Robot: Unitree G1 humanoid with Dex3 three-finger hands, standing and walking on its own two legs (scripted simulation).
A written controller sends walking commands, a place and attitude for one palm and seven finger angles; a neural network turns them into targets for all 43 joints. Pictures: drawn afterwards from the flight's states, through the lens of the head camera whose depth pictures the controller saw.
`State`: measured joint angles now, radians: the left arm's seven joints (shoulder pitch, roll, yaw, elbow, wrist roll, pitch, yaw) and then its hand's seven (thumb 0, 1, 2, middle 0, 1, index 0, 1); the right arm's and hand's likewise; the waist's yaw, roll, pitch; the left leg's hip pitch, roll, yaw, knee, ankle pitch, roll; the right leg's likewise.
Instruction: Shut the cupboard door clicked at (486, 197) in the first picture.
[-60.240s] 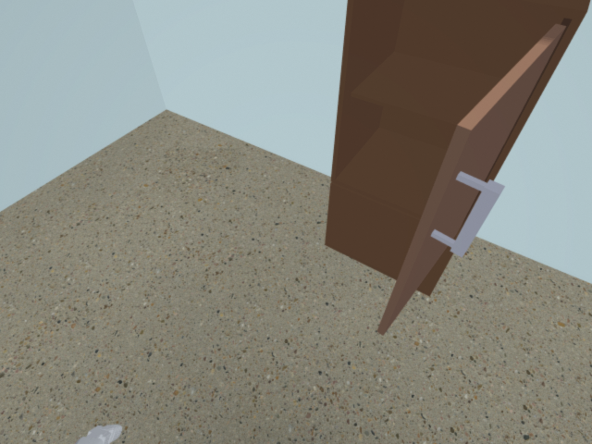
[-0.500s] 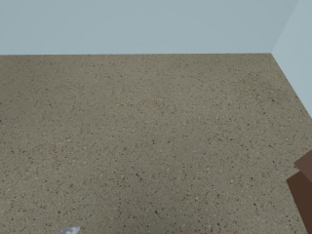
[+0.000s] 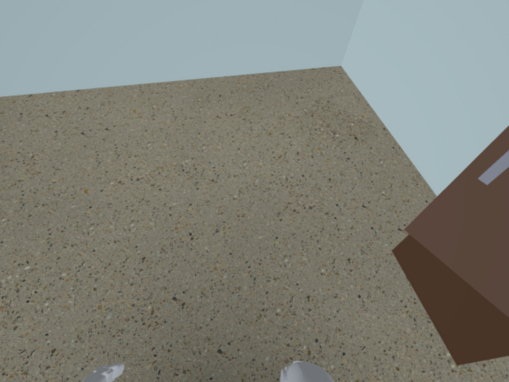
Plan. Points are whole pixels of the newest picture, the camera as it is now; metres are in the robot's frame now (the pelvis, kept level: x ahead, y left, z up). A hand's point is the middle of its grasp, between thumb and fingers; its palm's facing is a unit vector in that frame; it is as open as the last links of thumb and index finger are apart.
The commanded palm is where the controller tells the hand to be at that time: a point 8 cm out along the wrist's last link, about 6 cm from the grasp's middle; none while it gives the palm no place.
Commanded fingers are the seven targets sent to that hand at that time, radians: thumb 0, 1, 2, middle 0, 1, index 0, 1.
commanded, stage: turn to face it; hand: left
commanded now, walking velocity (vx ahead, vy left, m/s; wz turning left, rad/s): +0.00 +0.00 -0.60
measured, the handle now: out of the picture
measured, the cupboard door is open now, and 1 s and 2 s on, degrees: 24 24 24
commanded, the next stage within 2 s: take the last steps up to it in 1.28 s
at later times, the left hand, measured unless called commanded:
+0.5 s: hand (173, 367) +0.15 +0.14 -0.16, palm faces -0.27 -0.93 -0.22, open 7.4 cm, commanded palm none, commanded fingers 0.00 0.90 0.90 -0.20 -0.30 -0.20 -0.30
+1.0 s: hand (208, 329) +0.22 +0.09 -0.16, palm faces -0.53 -0.80 -0.28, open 7.4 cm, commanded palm none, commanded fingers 0.00 0.90 0.90 -0.20 -0.30 -0.20 -0.30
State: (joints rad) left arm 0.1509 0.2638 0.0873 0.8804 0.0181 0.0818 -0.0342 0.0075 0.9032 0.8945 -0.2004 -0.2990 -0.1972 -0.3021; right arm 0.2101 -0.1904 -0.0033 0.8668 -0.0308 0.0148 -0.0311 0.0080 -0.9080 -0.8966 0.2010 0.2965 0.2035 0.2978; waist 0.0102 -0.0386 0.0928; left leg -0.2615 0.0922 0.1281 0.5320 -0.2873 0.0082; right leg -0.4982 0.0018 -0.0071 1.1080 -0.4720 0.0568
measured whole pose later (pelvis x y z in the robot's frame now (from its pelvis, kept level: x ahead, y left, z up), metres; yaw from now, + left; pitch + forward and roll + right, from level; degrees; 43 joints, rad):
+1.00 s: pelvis +0.01 -0.02 -0.02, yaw -34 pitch +0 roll -1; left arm 0.14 0.23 0.06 0.88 0.02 0.04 -0.02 0.01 0.90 0.89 -0.20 -0.30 -0.20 -0.30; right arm 0.25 -0.26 -0.05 0.93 -0.02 0.06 -0.02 0.01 -0.91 -0.90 0.20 0.30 0.20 0.30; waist -0.02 0.07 0.07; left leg -0.36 0.15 0.14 0.83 -0.47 -0.05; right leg -0.30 -0.01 -0.05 0.63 -0.33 -0.02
